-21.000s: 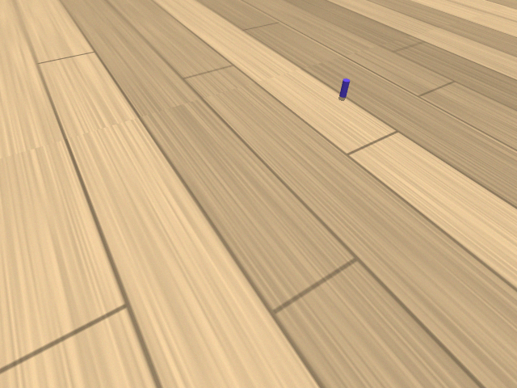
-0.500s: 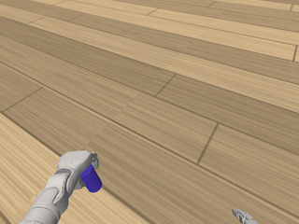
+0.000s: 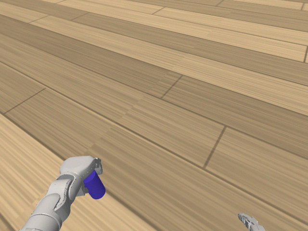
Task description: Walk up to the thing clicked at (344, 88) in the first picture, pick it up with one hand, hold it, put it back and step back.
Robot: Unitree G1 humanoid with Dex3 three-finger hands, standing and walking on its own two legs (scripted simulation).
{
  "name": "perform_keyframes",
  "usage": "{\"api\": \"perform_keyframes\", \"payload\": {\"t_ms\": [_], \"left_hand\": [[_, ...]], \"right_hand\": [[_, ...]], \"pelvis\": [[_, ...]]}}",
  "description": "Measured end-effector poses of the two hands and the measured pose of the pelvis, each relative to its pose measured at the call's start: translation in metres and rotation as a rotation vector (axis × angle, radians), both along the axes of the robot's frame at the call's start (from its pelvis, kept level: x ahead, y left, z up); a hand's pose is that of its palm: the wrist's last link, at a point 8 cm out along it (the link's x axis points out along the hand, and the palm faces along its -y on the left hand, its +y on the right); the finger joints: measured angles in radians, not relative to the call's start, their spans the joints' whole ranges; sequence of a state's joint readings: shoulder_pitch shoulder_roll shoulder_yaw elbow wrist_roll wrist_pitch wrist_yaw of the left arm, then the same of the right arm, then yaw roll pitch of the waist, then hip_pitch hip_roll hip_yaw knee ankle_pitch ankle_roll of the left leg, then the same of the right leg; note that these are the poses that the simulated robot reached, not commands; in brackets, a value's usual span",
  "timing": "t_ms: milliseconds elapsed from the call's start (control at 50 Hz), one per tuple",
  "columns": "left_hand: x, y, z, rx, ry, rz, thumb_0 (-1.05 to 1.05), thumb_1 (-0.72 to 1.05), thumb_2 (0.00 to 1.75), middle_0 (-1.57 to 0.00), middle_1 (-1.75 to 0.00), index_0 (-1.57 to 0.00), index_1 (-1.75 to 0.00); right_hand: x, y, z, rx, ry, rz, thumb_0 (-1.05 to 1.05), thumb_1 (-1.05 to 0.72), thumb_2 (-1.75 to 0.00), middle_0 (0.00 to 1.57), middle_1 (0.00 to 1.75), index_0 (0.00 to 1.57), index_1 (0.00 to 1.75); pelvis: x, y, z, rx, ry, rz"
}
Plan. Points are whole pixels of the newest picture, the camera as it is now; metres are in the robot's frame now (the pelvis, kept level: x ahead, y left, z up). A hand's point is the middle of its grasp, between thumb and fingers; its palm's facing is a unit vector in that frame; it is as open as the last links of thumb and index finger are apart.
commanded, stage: hold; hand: left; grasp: from above
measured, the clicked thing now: (92, 183) +0.31 +0.22 -0.10
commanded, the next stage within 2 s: crouch in 0.04 s
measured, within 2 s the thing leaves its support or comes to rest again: neither
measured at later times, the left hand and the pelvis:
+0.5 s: hand (88, 189) +0.28 +0.22 -0.10, palm faces -0.50 -0.03 -0.87, open 8.0 cm; pelvis +0.00 +0.00 -0.01, yaw +1 degrees
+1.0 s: hand (108, 194) +0.36 +0.22 -0.33, palm faces -0.44 +0.02 -0.90, open 8.0 cm; pelvis -0.04 +0.00 -0.19, yaw +0 degrees
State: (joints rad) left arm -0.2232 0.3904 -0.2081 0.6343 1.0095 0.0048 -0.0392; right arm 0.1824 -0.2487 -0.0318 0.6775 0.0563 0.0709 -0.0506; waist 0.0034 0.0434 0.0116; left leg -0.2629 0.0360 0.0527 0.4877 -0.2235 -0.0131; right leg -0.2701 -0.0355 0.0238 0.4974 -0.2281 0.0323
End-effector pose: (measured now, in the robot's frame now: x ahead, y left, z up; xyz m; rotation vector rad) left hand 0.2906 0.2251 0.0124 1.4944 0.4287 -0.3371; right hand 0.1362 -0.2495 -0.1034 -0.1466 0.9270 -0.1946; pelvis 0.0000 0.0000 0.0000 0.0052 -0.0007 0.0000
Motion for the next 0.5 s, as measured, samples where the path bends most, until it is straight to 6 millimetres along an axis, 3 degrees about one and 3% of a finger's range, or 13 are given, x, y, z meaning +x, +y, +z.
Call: {"api": "perform_keyframes", "payload": {"t_ms": [280, 380, 500], "left_hand": [[0.008, -0.002, 0.001, -0.004, -0.015, 0.003, 0.08, 0.27, 0.58, -0.90, -0.72, -0.73, -0.60], [0.005, -0.003, -0.016, -0.005, 0.011, -0.014, 0.08, 0.27, 0.58, -0.91, -0.72, -0.73, -0.60], [0.002, -0.001, -0.050, 0.014, 0.031, -0.024, 0.08, 0.27, 0.58, -0.93, -0.72, -0.73, -0.59]], "right_hand": [[-0.002, -0.002, -0.001, 0.000, 0.015, -0.017, 0.01, -0.92, -0.90, 0.20, 0.30, 0.20, 0.30], [-0.003, -0.004, -0.001, -0.008, 0.029, -0.015, 0.01, -0.91, -0.90, 0.20, 0.30, 0.20, 0.30], [-0.014, -0.009, -0.010, -0.034, 0.091, -0.007, 0.00, -0.91, -0.90, 0.20, 0.30, 0.20, 0.30]], "pelvis": [[0.005, 0.001, 0.001, 0.000, 0.004, -0.001], [0.005, 0.000, -0.001, 0.000, 0.017, 0.004], [0.001, 0.000, -0.008, -0.003, 0.068, 0.013]]}}
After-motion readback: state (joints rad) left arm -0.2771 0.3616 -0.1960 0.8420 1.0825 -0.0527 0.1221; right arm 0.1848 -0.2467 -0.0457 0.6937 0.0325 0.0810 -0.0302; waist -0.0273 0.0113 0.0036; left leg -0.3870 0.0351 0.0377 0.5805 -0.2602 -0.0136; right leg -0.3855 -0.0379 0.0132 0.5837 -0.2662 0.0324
